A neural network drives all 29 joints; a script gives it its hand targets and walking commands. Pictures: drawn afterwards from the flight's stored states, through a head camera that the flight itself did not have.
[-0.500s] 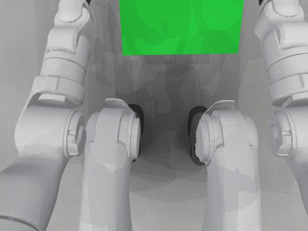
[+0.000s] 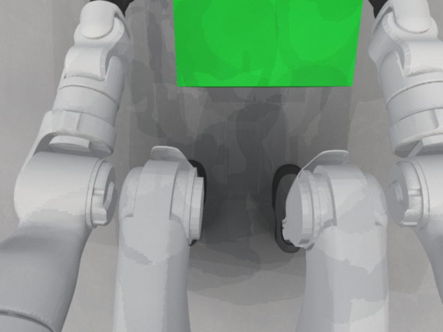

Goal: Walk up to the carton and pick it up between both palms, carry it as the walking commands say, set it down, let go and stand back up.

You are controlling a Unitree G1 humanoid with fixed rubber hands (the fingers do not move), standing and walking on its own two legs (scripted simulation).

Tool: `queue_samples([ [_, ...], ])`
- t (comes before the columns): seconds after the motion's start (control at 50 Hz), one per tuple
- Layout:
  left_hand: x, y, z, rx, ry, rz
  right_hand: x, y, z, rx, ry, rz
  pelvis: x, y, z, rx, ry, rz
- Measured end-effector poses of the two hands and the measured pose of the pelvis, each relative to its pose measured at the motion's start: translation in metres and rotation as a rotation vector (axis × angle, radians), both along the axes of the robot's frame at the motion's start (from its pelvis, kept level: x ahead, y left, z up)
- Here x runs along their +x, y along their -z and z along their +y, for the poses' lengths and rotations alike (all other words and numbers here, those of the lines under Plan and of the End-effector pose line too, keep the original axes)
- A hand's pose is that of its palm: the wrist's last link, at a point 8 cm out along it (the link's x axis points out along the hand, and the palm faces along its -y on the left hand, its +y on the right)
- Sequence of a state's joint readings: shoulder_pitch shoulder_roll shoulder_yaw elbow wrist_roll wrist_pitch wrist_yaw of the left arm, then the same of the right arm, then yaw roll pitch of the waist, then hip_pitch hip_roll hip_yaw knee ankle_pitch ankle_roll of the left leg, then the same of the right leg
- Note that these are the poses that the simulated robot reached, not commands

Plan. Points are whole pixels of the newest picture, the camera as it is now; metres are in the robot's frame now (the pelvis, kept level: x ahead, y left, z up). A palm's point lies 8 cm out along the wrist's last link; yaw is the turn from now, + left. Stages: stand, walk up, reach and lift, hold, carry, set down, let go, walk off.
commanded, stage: reach and lift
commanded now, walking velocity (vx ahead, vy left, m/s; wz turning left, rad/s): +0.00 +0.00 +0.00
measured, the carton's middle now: (257, 18) +0.51 -0.02 -0.22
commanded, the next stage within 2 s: none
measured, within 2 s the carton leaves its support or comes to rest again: leaves its support in 1.22 s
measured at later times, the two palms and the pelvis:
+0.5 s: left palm out of the picture +0.54 +0.14 -0.17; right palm out of the picture +0.53 -0.16 -0.18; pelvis +0.00 +0.00 +0.01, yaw +0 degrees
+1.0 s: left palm out of the picture +0.54 +0.13 -0.16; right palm out of the picture +0.54 -0.16 -0.17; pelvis +0.00 +0.00 -0.01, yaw -1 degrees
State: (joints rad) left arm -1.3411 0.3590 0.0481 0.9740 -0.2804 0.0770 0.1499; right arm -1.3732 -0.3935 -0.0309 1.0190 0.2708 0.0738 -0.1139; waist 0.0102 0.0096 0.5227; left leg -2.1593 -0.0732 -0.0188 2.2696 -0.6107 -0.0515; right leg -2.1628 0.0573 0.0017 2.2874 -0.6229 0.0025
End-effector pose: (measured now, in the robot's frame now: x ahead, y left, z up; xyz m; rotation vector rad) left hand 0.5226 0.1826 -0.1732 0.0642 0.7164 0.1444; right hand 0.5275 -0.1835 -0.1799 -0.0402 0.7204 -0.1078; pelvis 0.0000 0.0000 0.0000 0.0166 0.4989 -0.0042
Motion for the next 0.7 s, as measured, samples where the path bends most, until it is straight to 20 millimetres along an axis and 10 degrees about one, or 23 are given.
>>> queue_samples([
  [0.7,0.019,-0.009,-0.054,-0.042,0.04,-0.005,0.005,-0.004,0.028,0.003,0.011,-0.008,-0.005,-0.006,0.002,-0.002,0.006,0.013],
])
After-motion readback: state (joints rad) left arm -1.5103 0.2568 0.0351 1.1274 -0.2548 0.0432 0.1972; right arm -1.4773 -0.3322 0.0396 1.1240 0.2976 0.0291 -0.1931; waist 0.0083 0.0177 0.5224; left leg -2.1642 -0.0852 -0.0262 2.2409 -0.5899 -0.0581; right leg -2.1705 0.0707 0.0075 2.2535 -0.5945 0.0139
